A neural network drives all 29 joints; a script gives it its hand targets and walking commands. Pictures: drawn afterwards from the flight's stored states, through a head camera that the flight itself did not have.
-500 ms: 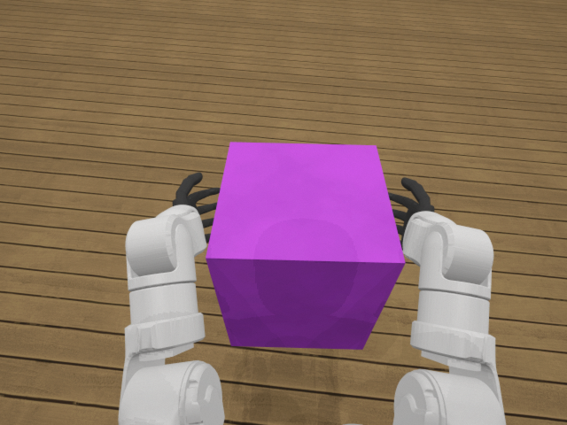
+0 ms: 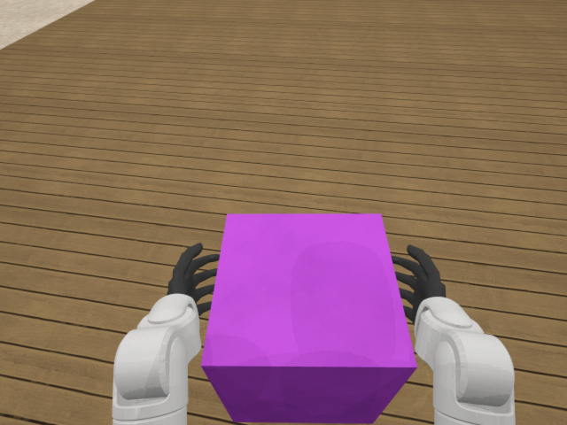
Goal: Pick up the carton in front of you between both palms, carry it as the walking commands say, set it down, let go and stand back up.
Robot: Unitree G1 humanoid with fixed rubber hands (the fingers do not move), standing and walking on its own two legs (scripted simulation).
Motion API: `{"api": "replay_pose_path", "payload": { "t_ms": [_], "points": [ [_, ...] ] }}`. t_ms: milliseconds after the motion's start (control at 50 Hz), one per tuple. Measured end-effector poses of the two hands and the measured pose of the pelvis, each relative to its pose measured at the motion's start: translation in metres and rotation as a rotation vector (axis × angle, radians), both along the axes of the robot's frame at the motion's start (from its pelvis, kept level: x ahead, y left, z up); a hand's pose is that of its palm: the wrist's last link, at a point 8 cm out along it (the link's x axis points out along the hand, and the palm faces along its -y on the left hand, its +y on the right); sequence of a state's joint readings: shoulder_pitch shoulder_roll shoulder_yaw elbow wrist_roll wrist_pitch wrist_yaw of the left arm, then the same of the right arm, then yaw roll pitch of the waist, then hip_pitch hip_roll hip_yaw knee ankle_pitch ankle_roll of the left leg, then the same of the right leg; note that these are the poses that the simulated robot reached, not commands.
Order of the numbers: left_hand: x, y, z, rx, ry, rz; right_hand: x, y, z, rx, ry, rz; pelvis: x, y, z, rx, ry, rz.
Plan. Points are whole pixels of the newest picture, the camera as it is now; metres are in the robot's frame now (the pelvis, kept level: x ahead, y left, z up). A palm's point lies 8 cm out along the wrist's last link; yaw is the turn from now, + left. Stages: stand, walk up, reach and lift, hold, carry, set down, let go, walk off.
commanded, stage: carry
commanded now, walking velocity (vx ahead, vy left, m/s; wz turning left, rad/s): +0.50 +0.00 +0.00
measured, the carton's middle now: (303, 323) +0.27 +0.00 +0.01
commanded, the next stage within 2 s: none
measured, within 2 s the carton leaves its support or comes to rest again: neither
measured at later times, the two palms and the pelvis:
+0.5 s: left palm (209, 156) +0.55 +0.17 +0.10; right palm (376, 161) +0.52 -0.12 +0.10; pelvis +0.30 +0.04 +0.00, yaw -3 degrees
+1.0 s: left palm (234, 112) +0.72 +0.15 +0.09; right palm (372, 111) +0.72 -0.15 +0.09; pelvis +0.48 +0.00 -0.02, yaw +0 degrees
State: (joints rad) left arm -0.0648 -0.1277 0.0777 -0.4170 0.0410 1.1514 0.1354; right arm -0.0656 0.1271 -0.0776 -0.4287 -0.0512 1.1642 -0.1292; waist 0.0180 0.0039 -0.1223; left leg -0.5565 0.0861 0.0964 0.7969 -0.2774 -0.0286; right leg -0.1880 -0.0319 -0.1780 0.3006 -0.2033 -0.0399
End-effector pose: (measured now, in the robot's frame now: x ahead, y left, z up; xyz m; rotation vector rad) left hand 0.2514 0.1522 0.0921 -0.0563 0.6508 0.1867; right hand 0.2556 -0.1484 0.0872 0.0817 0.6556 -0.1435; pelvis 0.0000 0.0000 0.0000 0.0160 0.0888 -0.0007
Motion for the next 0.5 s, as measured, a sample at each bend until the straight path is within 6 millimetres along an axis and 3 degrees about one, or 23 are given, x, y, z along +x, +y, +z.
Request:
{"api": "replay_pose_path", "payload": {
  "t_ms": [120,220,300,380,500],
  "points": [
    [0.064,0.016,0.010,-0.017,-0.072,-0.003,0.063,0.015,0.015,-0.017,-0.072,-0.002,0.084,0.015,-0.009,-0.012,-0.020,-0.005],
    [0.138,0.034,-0.007,-0.052,-0.085,-0.020,0.130,0.033,0.005,-0.048,-0.085,-0.021,0.157,0.035,-0.030,-0.001,-0.041,-0.034],
    [0.186,0.032,-0.013,-0.047,0.008,-0.066,0.163,0.033,-0.003,-0.039,0.009,-0.071,0.194,0.046,-0.020,-0.019,-0.029,-0.053],
    [0.229,0.027,-0.008,-0.051,0.031,-0.111,0.195,0.029,0.003,-0.038,0.032,-0.109,0.233,0.049,-0.006,-0.031,-0.020,-0.054],
    [0.295,0.023,0.005,-0.045,-0.018,-0.095,0.268,0.024,0.016,-0.038,-0.015,-0.092,0.298,0.041,0.000,-0.038,-0.017,-0.046]
  ]
}}
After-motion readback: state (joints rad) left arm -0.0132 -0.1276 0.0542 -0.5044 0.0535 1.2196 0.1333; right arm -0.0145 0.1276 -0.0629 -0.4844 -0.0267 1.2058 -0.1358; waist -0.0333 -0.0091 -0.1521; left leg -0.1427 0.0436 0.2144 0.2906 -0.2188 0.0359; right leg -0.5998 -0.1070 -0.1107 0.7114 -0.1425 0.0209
